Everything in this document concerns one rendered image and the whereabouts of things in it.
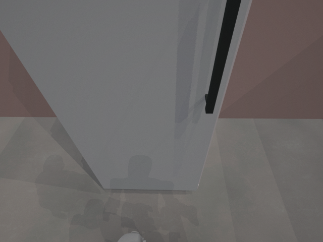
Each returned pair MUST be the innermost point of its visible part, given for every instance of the handle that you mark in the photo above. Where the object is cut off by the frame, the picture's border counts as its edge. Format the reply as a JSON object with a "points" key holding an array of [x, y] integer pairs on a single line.
{"points": [[228, 24]]}

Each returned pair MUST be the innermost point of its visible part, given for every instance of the fridge door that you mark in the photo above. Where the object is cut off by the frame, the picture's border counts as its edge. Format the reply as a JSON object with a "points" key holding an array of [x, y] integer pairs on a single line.
{"points": [[127, 79]]}

